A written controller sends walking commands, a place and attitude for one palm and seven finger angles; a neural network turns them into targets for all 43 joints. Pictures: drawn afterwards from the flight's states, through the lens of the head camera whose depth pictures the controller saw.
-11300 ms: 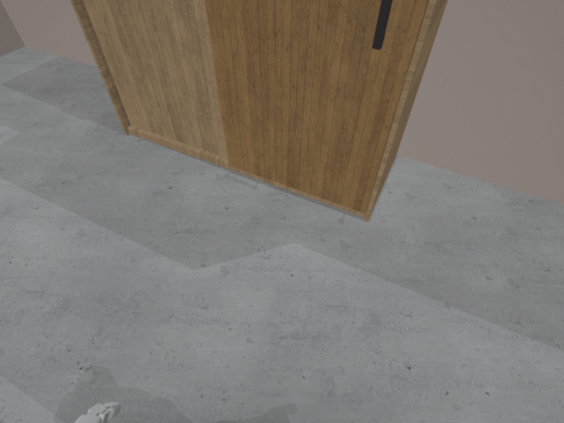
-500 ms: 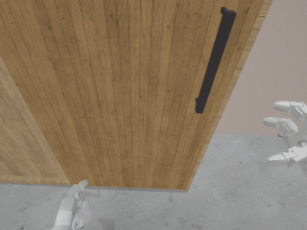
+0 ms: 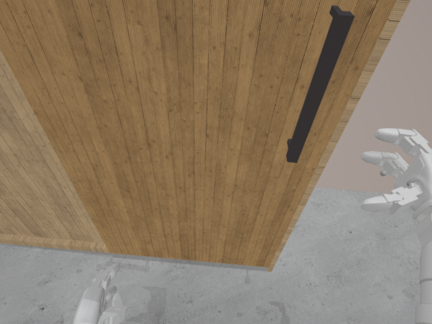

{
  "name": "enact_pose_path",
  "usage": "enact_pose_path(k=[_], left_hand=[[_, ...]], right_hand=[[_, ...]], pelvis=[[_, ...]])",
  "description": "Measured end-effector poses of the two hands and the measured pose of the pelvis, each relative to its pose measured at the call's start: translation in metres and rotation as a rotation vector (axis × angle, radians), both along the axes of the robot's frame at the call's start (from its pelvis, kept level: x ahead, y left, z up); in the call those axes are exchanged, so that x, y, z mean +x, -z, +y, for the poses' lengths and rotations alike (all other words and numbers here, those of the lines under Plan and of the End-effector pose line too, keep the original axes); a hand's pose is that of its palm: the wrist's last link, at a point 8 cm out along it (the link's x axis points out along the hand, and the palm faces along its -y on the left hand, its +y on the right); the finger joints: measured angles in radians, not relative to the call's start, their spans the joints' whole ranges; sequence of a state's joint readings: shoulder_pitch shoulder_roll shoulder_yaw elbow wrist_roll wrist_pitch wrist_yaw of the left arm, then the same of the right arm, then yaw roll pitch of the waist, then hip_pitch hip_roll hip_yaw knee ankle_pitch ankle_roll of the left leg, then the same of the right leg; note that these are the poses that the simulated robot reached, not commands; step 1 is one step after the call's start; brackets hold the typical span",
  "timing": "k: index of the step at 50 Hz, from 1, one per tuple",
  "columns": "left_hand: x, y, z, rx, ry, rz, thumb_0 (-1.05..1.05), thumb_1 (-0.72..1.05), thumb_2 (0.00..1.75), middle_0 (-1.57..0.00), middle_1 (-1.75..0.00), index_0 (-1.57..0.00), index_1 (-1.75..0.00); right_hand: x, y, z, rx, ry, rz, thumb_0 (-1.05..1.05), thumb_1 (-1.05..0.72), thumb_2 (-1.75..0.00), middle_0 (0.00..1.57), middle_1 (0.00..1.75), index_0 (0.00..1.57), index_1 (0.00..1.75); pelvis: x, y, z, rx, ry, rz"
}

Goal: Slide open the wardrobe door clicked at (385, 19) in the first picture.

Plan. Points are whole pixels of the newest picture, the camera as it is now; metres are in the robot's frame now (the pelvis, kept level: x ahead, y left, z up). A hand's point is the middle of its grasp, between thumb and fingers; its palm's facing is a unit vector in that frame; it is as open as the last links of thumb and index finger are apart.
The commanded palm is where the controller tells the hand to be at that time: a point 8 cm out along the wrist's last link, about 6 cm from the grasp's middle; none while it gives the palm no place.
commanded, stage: move the hooked fingers beside the handle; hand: right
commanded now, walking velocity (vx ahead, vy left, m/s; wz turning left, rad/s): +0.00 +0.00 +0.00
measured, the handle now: (310, 96) +0.51 -0.17 +0.20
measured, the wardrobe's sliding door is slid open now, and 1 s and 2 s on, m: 0.00 0.00 0.00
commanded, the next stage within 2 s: feel for the door with the fingertips in 1.80 s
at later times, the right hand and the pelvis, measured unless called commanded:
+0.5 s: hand (364, 150) +0.39 -0.25 +0.17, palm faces +0.09 +1.00 -0.01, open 14.0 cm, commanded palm +0.36 -0.29 +0.17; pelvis +0.00 +0.00 +0.00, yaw +0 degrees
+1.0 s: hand (343, 132) +0.44 -0.23 +0.17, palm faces +0.08 +1.00 +0.00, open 14.0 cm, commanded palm +0.41 -0.27 +0.16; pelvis +0.00 +0.00 +0.00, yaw +1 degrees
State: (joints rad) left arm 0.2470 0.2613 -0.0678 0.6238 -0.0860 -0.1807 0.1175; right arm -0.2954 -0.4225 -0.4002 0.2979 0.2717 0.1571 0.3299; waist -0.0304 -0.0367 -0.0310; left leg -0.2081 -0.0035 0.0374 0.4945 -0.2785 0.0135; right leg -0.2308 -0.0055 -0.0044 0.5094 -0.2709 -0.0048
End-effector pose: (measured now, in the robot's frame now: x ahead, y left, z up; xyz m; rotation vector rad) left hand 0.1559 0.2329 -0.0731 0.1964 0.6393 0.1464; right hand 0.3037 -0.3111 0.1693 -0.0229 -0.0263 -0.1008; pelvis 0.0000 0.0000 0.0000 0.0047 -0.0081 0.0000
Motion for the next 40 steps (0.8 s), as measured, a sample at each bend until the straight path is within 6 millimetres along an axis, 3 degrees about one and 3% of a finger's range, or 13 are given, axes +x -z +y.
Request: enact_pose_path(k=[16,26,40], left_hand=[[-0.007,0.005,0.002,-0.001,-0.026,0.051,0.01,0.90,0.90,-0.20,-0.30,-0.20,-0.30],[-0.029,0.013,0.012,0.020,-0.061,0.129,0.01,0.90,0.90,-0.20,-0.30,-0.20,-0.30],[-0.059,0.023,0.019,0.027,-0.107,0.221,0.01,0.90,0.90,-0.20,-0.30,-0.20,-0.30]], right_hand=[[0.039,0.002,0.015,0.015,-0.018,0.028,-0.01,0.50,-0.30,0.30,1.20,0.30,1.20],[0.058,0.001,0.011,0.018,-0.011,0.027,-0.01,0.50,-0.30,0.30,1.20,0.30,1.20],[0.092,0.003,0.031,0.024,-0.027,0.032,-0.01,0.50,-0.30,0.30,1.20,0.30,1.20]], pelvis=[[0.003,0.000,-0.001,0.000,-0.004,0.023],[0.003,0.001,-0.001,0.004,-0.004,0.039],[0.002,0.002,-0.004,0.004,-0.013,0.065]])
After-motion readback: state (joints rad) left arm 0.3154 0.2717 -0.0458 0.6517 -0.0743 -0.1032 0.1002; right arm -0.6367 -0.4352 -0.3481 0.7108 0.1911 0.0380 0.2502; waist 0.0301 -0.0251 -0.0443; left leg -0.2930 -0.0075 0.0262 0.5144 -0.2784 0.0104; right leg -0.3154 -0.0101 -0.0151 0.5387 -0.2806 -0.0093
